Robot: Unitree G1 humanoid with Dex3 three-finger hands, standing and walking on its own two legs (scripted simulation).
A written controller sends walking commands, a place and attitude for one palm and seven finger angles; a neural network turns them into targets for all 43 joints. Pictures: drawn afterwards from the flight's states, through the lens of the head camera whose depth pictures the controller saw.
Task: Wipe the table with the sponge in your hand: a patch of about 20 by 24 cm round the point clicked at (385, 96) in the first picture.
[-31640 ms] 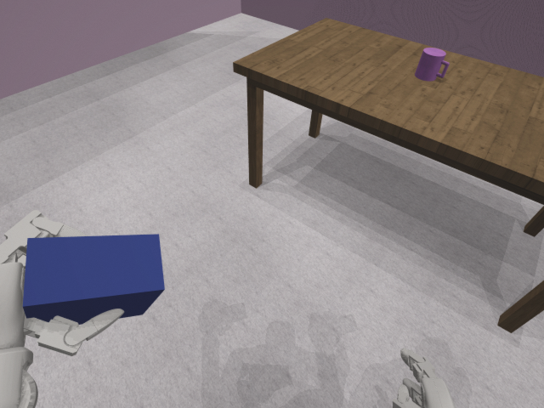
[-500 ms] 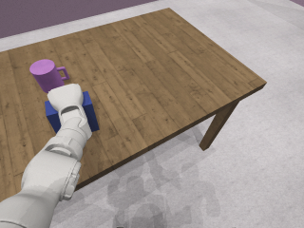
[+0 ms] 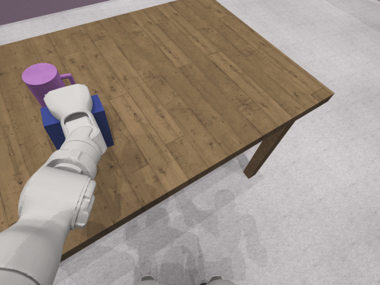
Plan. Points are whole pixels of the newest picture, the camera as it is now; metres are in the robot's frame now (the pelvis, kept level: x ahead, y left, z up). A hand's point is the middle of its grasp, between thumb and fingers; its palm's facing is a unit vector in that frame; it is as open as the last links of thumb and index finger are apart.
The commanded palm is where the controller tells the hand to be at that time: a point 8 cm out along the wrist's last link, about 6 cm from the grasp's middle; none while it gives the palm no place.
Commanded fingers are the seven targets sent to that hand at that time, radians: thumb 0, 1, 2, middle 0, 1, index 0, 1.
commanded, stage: wipe back along the third lane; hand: left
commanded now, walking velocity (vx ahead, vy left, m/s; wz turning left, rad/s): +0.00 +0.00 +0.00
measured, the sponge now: (82, 133) +0.47 +0.24 -0.02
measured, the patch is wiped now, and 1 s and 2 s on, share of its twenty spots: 1.00 1.00 1.00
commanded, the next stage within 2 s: none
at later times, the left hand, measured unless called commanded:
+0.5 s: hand (78, 131) +0.45 +0.23 +0.03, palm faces -0.05 -0.02 -1.00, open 10.3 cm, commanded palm +0.41 +0.20 +0.06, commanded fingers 0.00 0.10 1.30 -1.20 -1.60 -1.20 -1.60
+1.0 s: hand (88, 154) +0.39 +0.20 +0.03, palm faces -0.05 -0.03 -1.00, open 10.4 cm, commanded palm +0.35 +0.17 +0.06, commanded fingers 0.00 0.10 1.30 -1.20 -1.60 -1.20 -1.60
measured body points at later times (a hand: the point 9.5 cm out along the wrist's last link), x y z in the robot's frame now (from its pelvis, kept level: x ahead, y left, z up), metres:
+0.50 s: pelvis +0.03 +0.00 +0.02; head +0.07 +0.02 +0.46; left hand +0.45 +0.22 +0.08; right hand +0.13 -0.24 -0.11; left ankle +0.02 +0.08 -0.70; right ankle +0.01 -0.12 -0.70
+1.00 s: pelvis +0.03 -0.01 +0.02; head +0.04 -0.02 +0.47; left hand +0.39 +0.19 +0.08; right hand +0.20 -0.24 -0.09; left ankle +0.02 +0.08 -0.70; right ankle +0.01 -0.12 -0.70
